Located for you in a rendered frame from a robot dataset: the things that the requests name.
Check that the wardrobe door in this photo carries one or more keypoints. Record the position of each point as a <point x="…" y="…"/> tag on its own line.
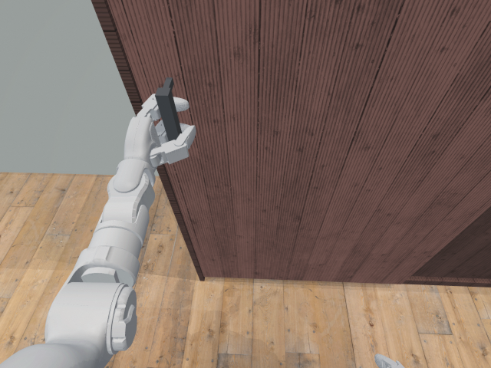
<point x="336" y="140"/>
<point x="468" y="255"/>

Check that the handle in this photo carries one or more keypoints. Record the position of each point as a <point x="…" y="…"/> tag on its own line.
<point x="167" y="109"/>

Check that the robot left forearm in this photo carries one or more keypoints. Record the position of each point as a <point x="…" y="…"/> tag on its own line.
<point x="112" y="255"/>

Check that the robot left upper arm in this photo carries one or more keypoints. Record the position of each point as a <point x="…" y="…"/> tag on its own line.
<point x="89" y="323"/>

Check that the robot left hand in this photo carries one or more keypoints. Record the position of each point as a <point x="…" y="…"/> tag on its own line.
<point x="142" y="136"/>

